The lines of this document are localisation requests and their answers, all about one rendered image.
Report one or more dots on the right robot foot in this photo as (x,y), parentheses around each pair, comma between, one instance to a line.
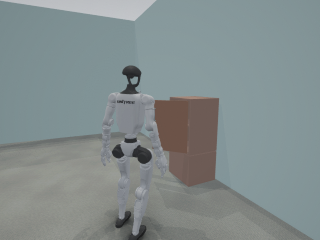
(142,230)

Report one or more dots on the robot left forearm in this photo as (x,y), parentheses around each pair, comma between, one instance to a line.
(106,135)

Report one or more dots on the robot right forearm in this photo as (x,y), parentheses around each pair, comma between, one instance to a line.
(156,144)

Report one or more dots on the robot left upper arm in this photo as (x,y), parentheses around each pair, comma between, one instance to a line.
(110,109)

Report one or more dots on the left robot foot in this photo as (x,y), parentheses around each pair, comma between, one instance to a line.
(120,222)

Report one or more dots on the cupboard door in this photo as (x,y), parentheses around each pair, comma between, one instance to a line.
(172,124)

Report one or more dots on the robot left hand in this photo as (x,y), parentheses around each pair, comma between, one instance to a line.
(105,154)

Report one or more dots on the robot foot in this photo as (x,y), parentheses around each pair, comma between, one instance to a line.
(142,230)
(120,222)

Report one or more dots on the robot right upper arm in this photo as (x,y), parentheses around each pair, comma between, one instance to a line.
(148,102)

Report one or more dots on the robot right hand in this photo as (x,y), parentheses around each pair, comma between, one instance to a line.
(161,163)

